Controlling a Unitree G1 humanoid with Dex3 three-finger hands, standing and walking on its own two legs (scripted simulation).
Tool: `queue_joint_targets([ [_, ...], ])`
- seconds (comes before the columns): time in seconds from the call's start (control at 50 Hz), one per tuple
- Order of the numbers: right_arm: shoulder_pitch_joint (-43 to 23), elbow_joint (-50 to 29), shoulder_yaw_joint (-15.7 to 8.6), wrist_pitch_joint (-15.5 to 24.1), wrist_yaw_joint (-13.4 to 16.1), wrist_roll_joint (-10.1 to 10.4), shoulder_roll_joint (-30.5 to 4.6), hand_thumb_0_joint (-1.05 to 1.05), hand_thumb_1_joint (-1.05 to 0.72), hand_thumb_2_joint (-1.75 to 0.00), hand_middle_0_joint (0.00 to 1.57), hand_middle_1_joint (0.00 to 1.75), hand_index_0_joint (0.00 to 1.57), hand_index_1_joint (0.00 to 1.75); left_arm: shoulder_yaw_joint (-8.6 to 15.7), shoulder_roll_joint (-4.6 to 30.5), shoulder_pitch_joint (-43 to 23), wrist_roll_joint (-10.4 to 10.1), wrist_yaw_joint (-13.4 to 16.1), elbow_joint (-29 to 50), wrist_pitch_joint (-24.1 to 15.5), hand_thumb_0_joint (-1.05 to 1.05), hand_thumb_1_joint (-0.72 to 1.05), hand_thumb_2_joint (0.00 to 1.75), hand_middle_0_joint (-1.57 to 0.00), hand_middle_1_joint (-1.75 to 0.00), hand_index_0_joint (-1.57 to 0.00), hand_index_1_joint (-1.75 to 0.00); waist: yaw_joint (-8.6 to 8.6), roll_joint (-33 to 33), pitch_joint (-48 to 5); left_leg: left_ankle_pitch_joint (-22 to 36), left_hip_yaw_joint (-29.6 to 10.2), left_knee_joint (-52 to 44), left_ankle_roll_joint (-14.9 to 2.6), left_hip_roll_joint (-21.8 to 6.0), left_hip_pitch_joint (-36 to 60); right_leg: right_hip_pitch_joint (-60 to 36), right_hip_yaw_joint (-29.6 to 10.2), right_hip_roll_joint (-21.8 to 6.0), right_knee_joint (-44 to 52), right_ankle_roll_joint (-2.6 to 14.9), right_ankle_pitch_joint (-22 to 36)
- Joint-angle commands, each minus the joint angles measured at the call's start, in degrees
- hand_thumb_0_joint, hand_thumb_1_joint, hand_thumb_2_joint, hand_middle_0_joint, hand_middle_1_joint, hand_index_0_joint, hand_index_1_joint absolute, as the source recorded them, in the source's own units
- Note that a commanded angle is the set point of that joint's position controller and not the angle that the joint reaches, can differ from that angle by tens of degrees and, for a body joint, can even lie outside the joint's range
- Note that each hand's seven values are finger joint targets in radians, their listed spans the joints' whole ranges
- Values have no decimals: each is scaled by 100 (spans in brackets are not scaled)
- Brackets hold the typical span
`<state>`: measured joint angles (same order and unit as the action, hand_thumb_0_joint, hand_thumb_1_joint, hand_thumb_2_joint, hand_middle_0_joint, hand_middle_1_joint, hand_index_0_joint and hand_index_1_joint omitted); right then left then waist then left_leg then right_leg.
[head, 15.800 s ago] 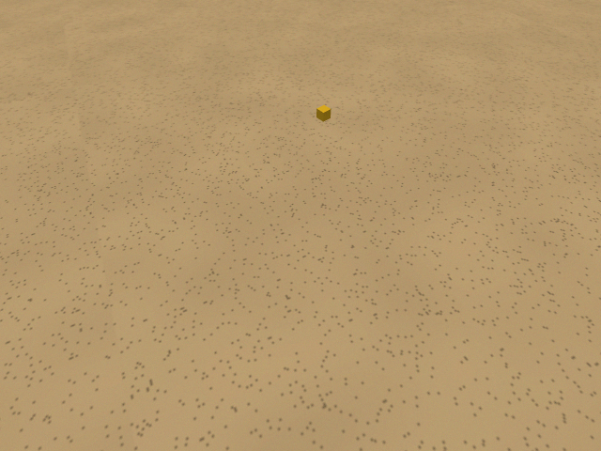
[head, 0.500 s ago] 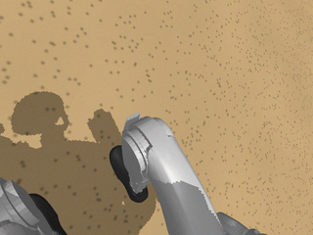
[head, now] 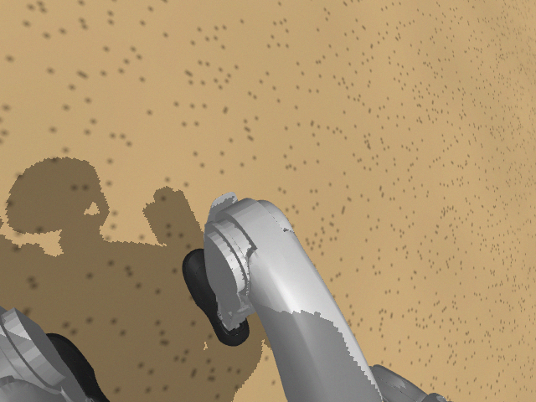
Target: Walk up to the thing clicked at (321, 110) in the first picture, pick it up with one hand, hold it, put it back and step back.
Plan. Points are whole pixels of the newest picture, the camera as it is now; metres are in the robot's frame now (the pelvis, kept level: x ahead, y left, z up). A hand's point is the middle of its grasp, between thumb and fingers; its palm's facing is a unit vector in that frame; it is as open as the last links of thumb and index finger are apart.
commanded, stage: close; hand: left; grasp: from above
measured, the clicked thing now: out of the picture +0.44 +0.35 -0.29
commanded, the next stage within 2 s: settle in 0.90 s
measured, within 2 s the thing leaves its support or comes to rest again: leaves its support in 1.40 s
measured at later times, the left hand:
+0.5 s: hand out of the picture +0.43 +0.34 -0.26, palm faces -0.10 -0.42 -0.90, open 9.2 cm
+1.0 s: hand out of the picture +0.43 +0.34 -0.26, palm faces -0.12 -0.41 -0.90, open 9.0 cm
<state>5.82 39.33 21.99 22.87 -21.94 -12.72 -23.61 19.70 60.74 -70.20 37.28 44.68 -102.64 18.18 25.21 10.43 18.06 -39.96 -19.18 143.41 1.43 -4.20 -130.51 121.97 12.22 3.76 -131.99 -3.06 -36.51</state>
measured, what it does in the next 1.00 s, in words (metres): stands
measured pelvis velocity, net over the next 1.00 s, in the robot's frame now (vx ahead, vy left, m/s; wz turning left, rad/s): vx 0.00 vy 0.00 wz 0.00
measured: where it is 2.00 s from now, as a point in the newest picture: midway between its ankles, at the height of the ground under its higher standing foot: (162, 355)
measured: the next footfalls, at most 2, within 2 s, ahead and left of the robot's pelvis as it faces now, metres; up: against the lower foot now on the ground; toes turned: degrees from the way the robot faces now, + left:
none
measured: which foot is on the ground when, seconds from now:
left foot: down 0.00-1.00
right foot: down 0.00-1.00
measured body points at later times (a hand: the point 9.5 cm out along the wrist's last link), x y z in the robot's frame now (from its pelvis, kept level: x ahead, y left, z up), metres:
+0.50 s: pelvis +0.00 +0.00 +0.00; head +0.30 +0.12 +0.31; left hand +0.43 +0.36 -0.21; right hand +0.02 -0.24 -0.04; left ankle +0.07 +0.14 -0.29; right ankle +0.13 -0.12 -0.29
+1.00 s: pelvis +0.00 +0.00 +0.00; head +0.30 +0.12 +0.31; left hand +0.44 +0.36 -0.21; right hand +0.02 -0.24 -0.04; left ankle +0.07 +0.14 -0.29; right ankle +0.13 -0.12 -0.29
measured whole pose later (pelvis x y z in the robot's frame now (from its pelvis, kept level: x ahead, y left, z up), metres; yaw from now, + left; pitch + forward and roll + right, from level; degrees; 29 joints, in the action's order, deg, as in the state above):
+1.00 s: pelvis +0.00 +0.00 +0.00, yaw +0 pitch +24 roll -15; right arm 6.4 39.9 21.4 23.7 -22.1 -13.0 -23.6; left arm 17.5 60.1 -70.4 37.0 44.7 -102.9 18.4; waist 25.3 10.1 17.6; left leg -40.1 -18.9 143.0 1.6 -4.2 -130.1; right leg 121.7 12.0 3.6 -131.8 -2.9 -36.6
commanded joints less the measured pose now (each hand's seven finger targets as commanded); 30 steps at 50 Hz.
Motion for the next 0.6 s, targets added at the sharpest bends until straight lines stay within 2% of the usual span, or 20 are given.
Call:
queue_joint_targets([
  [0.0,1192,229,-471,37,-27,17,-1946,0,-89,-90,20,30,20,30,-245,1331,-1195,150,254,614,-28,0,12,71,-63,-58,-60,-62,422,-3369,-3683,985,633,-1465,-57,-218,2800,-2033,569,140,1174,288,1410],
  [0.08,1227,210,-503,27,-56,16,-1961,0,-88,-90,20,30,20,30,-317,1225,-1174,212,321,577,-39,0,18,66,-68,-54,-65,-57,482,-3343,-3669,1004,576,-1480,-64,-222,2827,-1982,596,132,1167,296,1451],
  [0.14,1278,221,-514,40,-65,7,-2000,0,-88,-90,20,30,20,30,-198,1290,-1117,133,385,502,-71,0,20,66,-69,-54,-66,-57,495,-3240,-3729,1017,625,-1420,-95,-216,2752,-2190,564,150,1263,262,1513],
  [0.32,1187,248,-449,95,-56,-16,-1960,0,-88,-90,20,30,20,30,-163,1328,-1116,-51,316,577,-88,0,30,67,-76,-54,-74,-57,468,-3201,-3656,934,697,-1371,-101,-188,2673,-2126,508,155,1272,243,1387],
  [0.38,1130,223,-450,102,-44,-24,-1938,0,-88,-90,20,30,20,30,-271,1266,-1134,-35,259,624,-59,0,33,64,-78,-52,-76,-55,488,-3238,-3654,909,684,-1383,-96,-178,2682,-2061,494,146,1262,251,1370],
  [0.42,1204,224,-467,81,-35,-8,-1960,0,-88,-90,20,30,20,30,-267,1252,-1067,16,247,567,-63,0,33,70,-80,-53,-76,-56,482,-3176,-3713,985,667,-1383,-95,-197,2706,-2152,507,158,1256,248,1460],
  [0.46,1180,288,-478,98,-36,2,-1974,0,-88,-90,20,30,20,30,-322,1266,-1171,53,216,609,-56,0,36,66,-81,-52,-78,-55,480,-3215,-3626,874,655,-1410,-109,-178,2618,-2027,515,135,1258,255,1333],
  [0.48,1217,290,-514,90,-29,4,-1994,0,-88,-90,20,30,20,30,-258,1265,-1053,66,228,499,-60,0,37,65,-81,-52,-79,-54,455,-3173,-3694,847,665,-1439,-106,-188,2622,-2125,518,168,1279,263,1315],
  [0.52,1176,275,-497,82,-18,17,-1939,0,-88,-90,20,30,20,30,-287,1270,-1114,95,218,530,-58,0,40,65,-84,-50,-81,-53,445,-3203,-3664,794,651,-1444,-96,-192,2632,-2080,524,165,1280,272,1255],
  [0.58,1205,286,-510,92,-5,3,-1944,0,-88,-89,20,30,20,30,-308,1220,-1127,120,255,489,-69,0,43,68,-87,-51,-84,-54,497,-3200,-3669,800,647,-1435,-102,-181,2665,-2124,526,156,1316,263,1284],
])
